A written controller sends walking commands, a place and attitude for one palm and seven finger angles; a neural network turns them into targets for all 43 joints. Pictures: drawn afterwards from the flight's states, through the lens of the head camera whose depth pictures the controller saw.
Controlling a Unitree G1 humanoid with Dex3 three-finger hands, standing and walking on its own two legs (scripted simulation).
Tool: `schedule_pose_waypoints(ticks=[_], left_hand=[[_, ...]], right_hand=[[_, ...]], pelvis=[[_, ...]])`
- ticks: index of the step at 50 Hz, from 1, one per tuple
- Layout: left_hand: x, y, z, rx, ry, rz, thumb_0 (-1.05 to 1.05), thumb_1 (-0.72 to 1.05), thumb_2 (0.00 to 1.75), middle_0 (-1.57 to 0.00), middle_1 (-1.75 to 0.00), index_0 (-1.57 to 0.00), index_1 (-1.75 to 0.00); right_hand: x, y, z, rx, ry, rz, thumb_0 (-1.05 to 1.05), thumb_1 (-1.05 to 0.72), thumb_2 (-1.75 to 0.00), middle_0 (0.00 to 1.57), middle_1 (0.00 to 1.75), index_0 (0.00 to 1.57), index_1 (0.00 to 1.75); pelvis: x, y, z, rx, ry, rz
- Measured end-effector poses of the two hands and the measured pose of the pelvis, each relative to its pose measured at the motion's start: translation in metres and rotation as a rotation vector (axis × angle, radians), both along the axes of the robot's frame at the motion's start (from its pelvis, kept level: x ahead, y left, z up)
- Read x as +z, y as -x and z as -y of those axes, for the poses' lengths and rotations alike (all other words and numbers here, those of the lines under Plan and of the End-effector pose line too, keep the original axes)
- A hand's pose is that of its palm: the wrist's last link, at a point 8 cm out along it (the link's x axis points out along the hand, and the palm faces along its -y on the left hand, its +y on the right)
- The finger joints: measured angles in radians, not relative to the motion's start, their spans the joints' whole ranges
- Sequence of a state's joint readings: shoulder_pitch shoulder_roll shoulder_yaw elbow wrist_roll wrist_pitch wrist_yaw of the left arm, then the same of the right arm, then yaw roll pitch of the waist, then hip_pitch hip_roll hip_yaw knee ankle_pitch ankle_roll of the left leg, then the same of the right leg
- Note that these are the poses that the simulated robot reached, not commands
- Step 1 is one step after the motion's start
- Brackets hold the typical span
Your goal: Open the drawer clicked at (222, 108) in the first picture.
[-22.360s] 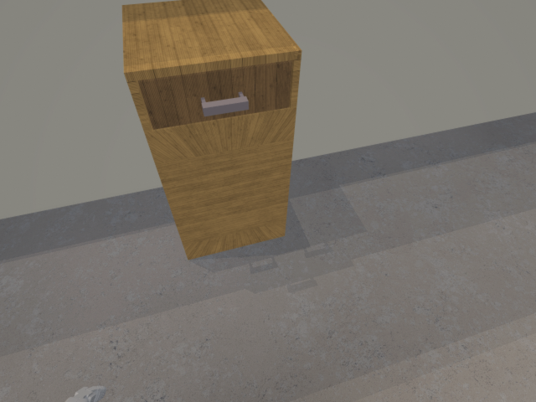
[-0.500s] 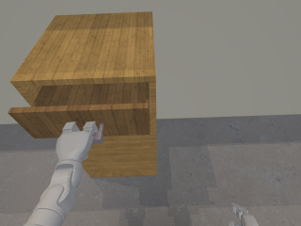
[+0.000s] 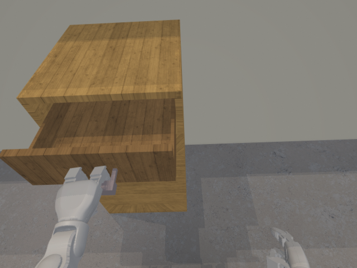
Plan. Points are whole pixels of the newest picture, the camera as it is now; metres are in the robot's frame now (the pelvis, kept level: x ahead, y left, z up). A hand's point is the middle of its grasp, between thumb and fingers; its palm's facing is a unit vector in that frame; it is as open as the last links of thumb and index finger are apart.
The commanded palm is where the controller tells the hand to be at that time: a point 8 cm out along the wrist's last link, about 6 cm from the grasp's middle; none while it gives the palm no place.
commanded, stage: pull the drawer open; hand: left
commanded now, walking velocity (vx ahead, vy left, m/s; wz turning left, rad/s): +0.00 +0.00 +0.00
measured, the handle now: (91, 180) +0.31 +0.24 +0.02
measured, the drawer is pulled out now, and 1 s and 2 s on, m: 0.17 0.28 0.30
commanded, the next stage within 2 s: open the thumb to release the handle in 1.30 s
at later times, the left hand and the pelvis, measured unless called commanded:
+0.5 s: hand (85, 229) +0.20 +0.22 +0.00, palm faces -0.01 -0.10 -0.99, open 5.9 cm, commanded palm +0.17 +0.22 +0.05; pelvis -0.01 +0.00 +0.00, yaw +0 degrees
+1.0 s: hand (78, 259) +0.15 +0.22 +0.00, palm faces -0.02 -0.12 -0.99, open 6.0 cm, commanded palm +0.10 +0.22 +0.05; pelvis +0.00 -0.01 -0.02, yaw +0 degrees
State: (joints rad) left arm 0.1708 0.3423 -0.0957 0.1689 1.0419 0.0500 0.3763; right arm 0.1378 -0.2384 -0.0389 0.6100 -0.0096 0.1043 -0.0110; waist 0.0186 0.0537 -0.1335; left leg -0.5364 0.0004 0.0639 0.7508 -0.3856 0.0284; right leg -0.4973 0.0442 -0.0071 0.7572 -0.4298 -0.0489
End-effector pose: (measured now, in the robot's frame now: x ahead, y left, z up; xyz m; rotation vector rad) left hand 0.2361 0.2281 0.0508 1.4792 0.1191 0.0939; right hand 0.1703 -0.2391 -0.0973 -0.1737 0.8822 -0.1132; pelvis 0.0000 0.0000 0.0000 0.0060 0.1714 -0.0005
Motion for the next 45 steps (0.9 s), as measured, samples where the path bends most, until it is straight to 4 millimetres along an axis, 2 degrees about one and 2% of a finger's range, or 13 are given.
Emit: schedule_pose_waypoints(ticks=[11,30,45], left_hand=[[0.000,0.029,0.003,0.014,0.001,0.002,0.04,0.66,0.78,-0.29,-1.35,-0.42,-1.35],[0.001,0.062,0.006,0.033,0.012,-0.004,0.05,0.66,0.76,-0.29,-1.35,-0.42,-1.35],[0.002,0.094,0.008,0.041,0.026,-0.011,0.05,0.66,0.75,-0.28,-1.35,-0.42,-1.35]], right_hand=[[0.003,-0.014,-0.011,0.054,-0.019,0.050,0.01,-0.90,-0.90,0.20,0.30,0.20,0.30],[-0.002,-0.014,-0.013,0.090,-0.033,0.051,0.02,-0.90,-0.90,0.20,0.30,0.20,0.30],[-0.005,-0.023,-0.017,0.134,-0.054,0.076,0.02,-0.90,-0.90,0.20,0.30,0.20,0.30]], pelvis=[[-0.002,0.006,0.002,0.008,-0.003,0.015],[-0.007,0.006,0.005,0.005,-0.006,0.012],[-0.014,0.003,0.006,-0.003,-0.010,-0.008]])
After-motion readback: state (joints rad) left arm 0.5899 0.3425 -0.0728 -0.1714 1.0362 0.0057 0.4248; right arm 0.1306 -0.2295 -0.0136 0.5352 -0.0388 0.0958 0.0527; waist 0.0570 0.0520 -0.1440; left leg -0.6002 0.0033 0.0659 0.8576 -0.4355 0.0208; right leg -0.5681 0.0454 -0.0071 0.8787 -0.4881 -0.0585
